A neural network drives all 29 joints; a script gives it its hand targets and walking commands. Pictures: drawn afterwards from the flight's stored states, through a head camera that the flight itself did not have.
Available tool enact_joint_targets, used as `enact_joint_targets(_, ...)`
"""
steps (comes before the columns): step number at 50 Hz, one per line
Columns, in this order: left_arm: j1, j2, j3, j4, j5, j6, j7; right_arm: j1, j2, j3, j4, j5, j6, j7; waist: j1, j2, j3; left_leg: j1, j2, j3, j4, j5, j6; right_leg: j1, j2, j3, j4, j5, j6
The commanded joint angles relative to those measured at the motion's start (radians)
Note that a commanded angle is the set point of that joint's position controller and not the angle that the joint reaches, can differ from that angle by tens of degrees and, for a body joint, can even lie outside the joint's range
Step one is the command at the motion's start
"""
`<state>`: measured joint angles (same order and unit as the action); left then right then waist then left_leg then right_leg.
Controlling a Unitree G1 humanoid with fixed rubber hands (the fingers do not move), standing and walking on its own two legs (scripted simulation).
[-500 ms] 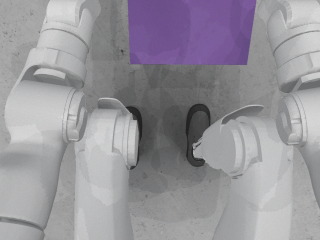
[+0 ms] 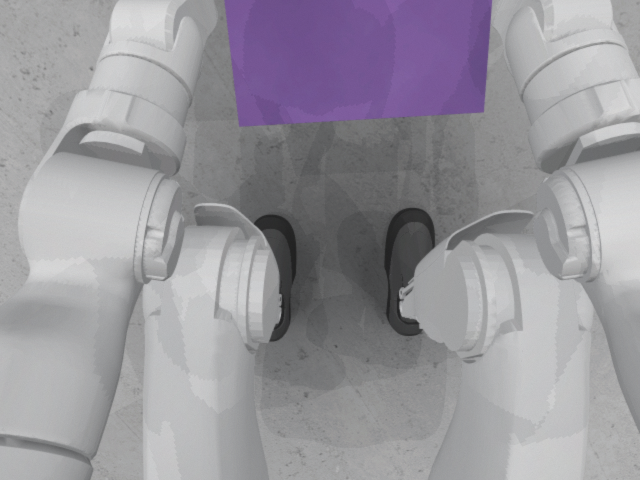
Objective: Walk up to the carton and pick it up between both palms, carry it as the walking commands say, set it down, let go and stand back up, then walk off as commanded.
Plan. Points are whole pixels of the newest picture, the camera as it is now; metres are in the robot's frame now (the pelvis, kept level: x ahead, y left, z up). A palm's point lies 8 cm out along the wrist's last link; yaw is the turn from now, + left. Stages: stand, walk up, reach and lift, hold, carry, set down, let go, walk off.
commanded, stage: reach and lift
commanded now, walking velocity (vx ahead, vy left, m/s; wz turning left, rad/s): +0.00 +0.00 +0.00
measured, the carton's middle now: out of the picture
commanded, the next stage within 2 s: none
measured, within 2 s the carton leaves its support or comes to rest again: leaves its support in 0.48 s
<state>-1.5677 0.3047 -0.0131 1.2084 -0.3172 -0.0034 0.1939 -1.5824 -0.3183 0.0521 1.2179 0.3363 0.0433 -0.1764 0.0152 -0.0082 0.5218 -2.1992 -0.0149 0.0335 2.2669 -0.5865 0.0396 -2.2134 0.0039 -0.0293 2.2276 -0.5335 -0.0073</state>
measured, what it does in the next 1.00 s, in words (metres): stands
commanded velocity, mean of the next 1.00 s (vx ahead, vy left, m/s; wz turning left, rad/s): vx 0.00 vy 0.00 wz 0.00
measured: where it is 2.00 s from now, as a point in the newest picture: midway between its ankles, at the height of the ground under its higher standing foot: (337, 295)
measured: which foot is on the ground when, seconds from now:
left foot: down 0.00-1.00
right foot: down 0.00-1.00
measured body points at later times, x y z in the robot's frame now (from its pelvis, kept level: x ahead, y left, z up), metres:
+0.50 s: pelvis +0.00 -0.01 -0.01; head +0.37 +0.00 +0.23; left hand +0.57 +0.16 -0.18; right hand +0.58 -0.13 -0.17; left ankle +0.12 +0.10 -0.32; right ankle +0.13 -0.11 -0.32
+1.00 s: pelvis -0.01 +0.01 +0.03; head +0.34 +0.02 +0.29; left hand +0.55 +0.16 -0.11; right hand +0.57 -0.12 -0.09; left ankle +0.12 +0.11 -0.32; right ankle +0.13 -0.12 -0.32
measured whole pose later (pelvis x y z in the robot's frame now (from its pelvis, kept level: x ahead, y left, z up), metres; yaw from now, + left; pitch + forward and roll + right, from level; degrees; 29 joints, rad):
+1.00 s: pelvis -0.01 +0.01 +0.03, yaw -1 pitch +25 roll -1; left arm -1.41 0.20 0.29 0.80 -0.07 0.31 0.19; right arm -1.49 -0.19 -0.29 0.85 -0.02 0.31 -0.14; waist 0.00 0.00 0.52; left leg -2.06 -0.08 0.02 2.19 -0.58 0.02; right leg -2.07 0.06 0.03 2.15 -0.52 0.05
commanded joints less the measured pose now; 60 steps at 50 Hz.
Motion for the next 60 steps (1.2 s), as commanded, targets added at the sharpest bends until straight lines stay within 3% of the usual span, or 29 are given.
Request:
enact_joint_targets(1, -0.502, -0.866, -0.138, -0.224, 0.064, 0.048, -0.244, -0.574, 0.851, 0.141, -0.262, -0.037, -0.008, 0.23, 0.054, 0.043, -1.415, 0.675, -0.118, -0.029, -0.202, 0.376, -0.041, 0.566, 0.111, 0.006, -0.113, 0.263, -0.003)
enact_joint_targets(2, -0.527, -0.923, -0.153, -0.209, 0.068, 0.069, -0.261, -0.626, 0.865, 0.143, -0.308, -0.038, -0.008, 0.248, -0.008, 0.065, -1.415, 0.695, -0.109, -0.038, -0.21, 0.343, -0.043, 0.55, 0.109, -0.021, -0.108, 0.247, -0.007)
enact_joint_targets(4, -0.527, -0.93, -0.126, -0.207, 0.087, 0.087, -0.282, -0.614, 0.906, 0.119, -0.282, -0.066, 0.021, 0.267, -0.015, 0.012, -1.376, 0.654, -0.112, -0.043, -0.19, 0.336, -0.036, 0.558, 0.11, -0.031, -0.098, 0.244, 0.0)
enact_joint_targets(8, -0.528, -1.033, -0.13, -0.22, 0.104, 0.124, -0.321, -0.63, 0.942, 0.113, -0.317, -0.077, 0.035, 0.306, -0.02, 0.065, -1.371, 0.608, -0.119, 0.005, -0.172, 0.322, -0.052, 0.527, 0.11, -0.037, -0.104, 0.235, -0.014)
enact_joint_targets(12, -0.492, -1.099, -0.114, -0.215, 0.101, 0.138, -0.339, -0.647, 1.07, 0.13, -0.384, -0.066, 0.047, 0.32, 0.006, -0.008, -1.377, 0.571, -0.122, -0.017, -0.158, 0.347, -0.026, 0.56, 0.119, -0.035, -0.088, 0.262, -0.011)
enact_joint_targets(16, -0.437, -1.14, -0.084, -0.204, 0.135, 0.151, -0.355, -0.597, 1.102, 0.104, -0.345, -0.054, 0.061, 0.329, 0.025, 0.042, -1.373, 0.532, -0.122, 0.01, -0.158, 0.358, -0.021, 0.559, 0.119, -0.024, -0.094, 0.293, -0.006)
enact_joint_targets(17, -0.46, -1.135, -0.086, -0.239, 0.113, 0.145, -0.362, -0.57, 1.076, 0.097, -0.366, -0.084, 0.055, 0.329, -0.005, 0.015, -1.358, 0.511, -0.125, 0.011, -0.15, 0.346, -0.028, 0.569, 0.125, -0.03, -0.094, 0.292, -0.008)
enact_joint_targets(21, -0.502, -1.157, -0.127, -0.377, 0.079, 0.149, -0.37, -0.638, 1.109, 0.167, -0.545, -0.045, 0.061, 0.319, 0.016, -0.005, -1.624, 0.566, -0.117, 0.03, -0.132, 0.445, -0.027, 0.779, 0.126, 0.006, -0.092, 0.441, -0.005)
enact_joint_targets(22, -0.489, -1.165, -0.13, -0.301, 0.072, 0.155, -0.366, -0.638, 1.087, 0.152, -0.495, -0.057, 0.065, 0.314, -0.022, -0.008, -1.628, 0.594, -0.116, 0.009, -0.127, 0.445, -0.029, 0.73, 0.115, -0.028, -0.07, 0.439, -0.01)
enact_joint_targets(23, -0.455, -1.164, -0.119, -0.29, 0.095, 0.17, -0.364, -0.694, 1.109, 0.161, -0.574, -0.021, 0.064, 0.309, 0.039, 0.011, -1.657, 0.619, -0.123, 0.01, -0.147, 0.471, -0.019, 0.741, 0.127, -0.019, -0.075, 0.441, -0.009)
enact_joint_targets(24, -0.435, -1.207, -0.102, -0.28, 0.093, 0.177, -0.36, -0.675, 1.11, 0.165, -0.564, -0.02, 0.07, 0.307, 0.034, 0.017, -1.654, 0.622, -0.115, 0.031, -0.136, 0.457, -0.023, 0.761, 0.123, -0.004, -0.101, 0.417, -0.01)
enact_joint_targets(26, -0.558, -1.153, -0.158, -0.461, 0.055, 0.167, -0.354, -0.623, 1.193, 0.164, -0.577, 0.006, 0.094, 0.297, 0.051, 0.051, -1.888, 0.681, -0.123, 0.039, -0.136, 0.509, -0.025, 0.897, 0.134, 0.009, -0.087, 0.512, -0.008)
enact_joint_targets(27, -0.574, -1.139, -0.163, -0.505, 0.04, 0.164, -0.347, -0.635, 1.188, 0.179, -0.593, 0.0, 0.103, 0.291, 0.041, -0.003, -1.912, 0.709, -0.122, 0.023, -0.156, 0.524, -0.021, 0.879, 0.135, -0.016, -0.079, 0.509, -0.005)
enact_joint_targets(30, -0.606, -1.153, -0.181, -0.563, 0.035, 0.182, -0.338, -0.582, 1.2, 0.133, -0.591, -0.054, 0.132, 0.274, -0.01, 0.024, -1.965, 0.734, -0.13, 0.031, -0.172, 0.525, -0.036, 0.92, 0.143, -0.023, -0.096, 0.511, 0.0)
enact_joint_targets(32, -0.653, -1.118, -0.144, -0.52, 0.086, 0.189, -0.352, -0.475, 1.211, 0.043, -0.427, -0.14, 0.156, 0.277, -0.02, 0.023, -1.84, 0.642, -0.124, 0.038, -0.197, 0.381, -0.048, 0.802, 0.139, -0.039, -0.129, 0.379, -0.005)
enact_joint_targets(34, -0.763, -1.177, -0.251, -0.73, 0.012, 0.19, -0.347, -0.485, 1.256, 0.098, -0.509, -0.138, 0.181, 0.27, -0.061, 0.023, -2.098, 0.767, -0.138, 0.036, -0.193, 0.509, -0.068, 0.952, 0.15, -0.038, -0.1, 0.516, -0.012)
enact_joint_targets(36, -0.779, -1.138, -0.279, -0.798, 0.002, 0.204, -0.327, -0.48, 1.244, 0.119, -0.526, -0.128, 0.197, 0.266, -0.032, 0.047, -2.172, 0.83, -0.136, 0.051, -0.204, 0.551, -0.078, 0.993, 0.15, -0.04, -0.113, 0.545, -0.008)
enact_joint_targets(38, -0.741, -1.101, -0.247, -0.737, 0.059, 0.229, -0.309, -0.531, 1.226, 0.124, -0.563, -0.123, 0.207, 0.268, 0.023, 0.103, -2.132, 0.887, -0.13, 0.034, -0.242, 0.523, -0.067, 0.896, 0.155, -0.03, -0.128, 0.467, -0.01)
enact_joint_targets(41, -0.707, -1.156, -0.24, -0.662, 0.103, 0.254, -0.302, -0.515, 1.178, 0.052, -0.486, -0.179, 0.215, 0.285, -0.017, 0.169, -1.944, 0.887, -0.129, 0.014, -0.28, 0.402, -0.075, 0.702, 0.155, -0.042, -0.164, 0.303, -0.025)
enact_joint_targets(42, -0.678, -1.141, -0.189, -0.577, 0.156, 0.262, -0.306, -0.483, 1.204, 0.026, -0.406, -0.215, 0.23, 0.301, 0.016, 0.123, -1.781, 0.774, -0.129, 0.018, -0.309, 0.308, -0.074, 0.65, 0.146, -0.044, -0.183, 0.226, -0.024)
enact_joint_targets(44, -0.637, -1.176, -0.161, -0.52, 0.187, 0.276, -0.313, -0.53, 1.179, 0.029, -0.439, -0.237, 0.232, 0.313, -0.002, 0.109, -1.755, 0.77, -0.124, 0.021, -0.304, 0.248, -0.066, 0.647, 0.143, -0.044, -0.209, 0.172, -0.019)
enact_joint_targets(47, -0.775, -1.144, -0.23, -0.723, 0.126, 0.27, -0.296, -0.585, 1.203, 0.084, -0.546, -0.201, 0.253, 0.318, -0.015, 0.069, -2.01, 0.928, -0.13, 0.008, -0.309, 0.39, -0.064, 0.755, 0.147, -0.048, -0.191, 0.293, -0.011)
enact_joint_targets(51, -0.786, -1.178, -0.256, -0.698, 0.115, 0.297, -0.285, -0.584, 1.185, 0.063, -0.566, -0.219, 0.257, 0.307, -0.061, 0.079, -2.061, 0.965, -0.129, -0.04, -0.355, 0.347, -0.073, 0.741, 0.146, -0.07, -0.211, 0.269, -0.018)
enact_joint_targets(53, -0.758, -1.183, -0.239, -0.675, 0.148, 0.307, -0.286, -0.581, 1.174, 0.063, -0.534, -0.231, 0.269, 0.317, -0.03, 0.102, -2.007, 0.952, -0.131, -0.01, -0.36, 0.3, -0.08, 0.736, 0.134, -0.063, -0.23, 0.208, -0.017)
enact_joint_targets(55, -0.727, -1.207, -0.195, -0.65, 0.166, 0.321, -0.286, -0.62, 1.132, 0.04, -0.582, -0.245, 0.271, 0.324, -0.054, 0.115, -2.023, 0.995, -0.133, -0.025, -0.364, 0.271, -0.065, 0.698, 0.134, -0.068, -0.242, 0.168, -0.011)
enact_joint_targets(56, -0.741, -1.192, -0.242, -0.754, 0.136, 0.324, -0.283, -0.644, 1.187, 0.098, -0.652, -0.198, 0.282, 0.327, -0.003, 0.097, -2.107, 1.086, -0.134, -0.046, -0.392, 0.368, -0.074, 0.721, 0.143, -0.072, -0.228, 0.248, -0.011)
enact_joint_targets(57, -0.708, -1.19, -0.212, -0.662, 0.181, 0.328, -0.278, -0.623, 1.197, 0.108, -0.6, -0.212, 0.282, 0.329, 0.014, 0.079, -2.09, 1.026, -0.125, -0.024, -0.382, 0.354, -0.07, 0.743, 0.136, -0.066, -0.238, 0.231, -0.004)
enact_joint_targets(58, -0.676, -1.207, -0.229, -0.707, 0.165, 0.333, -0.273, -0.682, 1.211, 0.143, -0.716, -0.185, 0.28, 0.321, 0.011, 0.064, -2.225, 1.069, -0.136, -0.016, -0.375, 0.418, -0.067, 0.843, 0.143, -0.067, -0.237, 0.311, -0.004)
enact_joint_targets(60, -0.671, -1.26, -0.243, -0.675, 0.153, 0.338, -0.291, -0.591, 1.212, 0.118, -0.631, -0.213, 0.29, 0.317, -0.011, 0.078, -2.167, 1.002, -0.15, -0.003, -0.376, 0.396, -0.075, 0.827, 0.146, -0.066, -0.27, 0.291, -0.007)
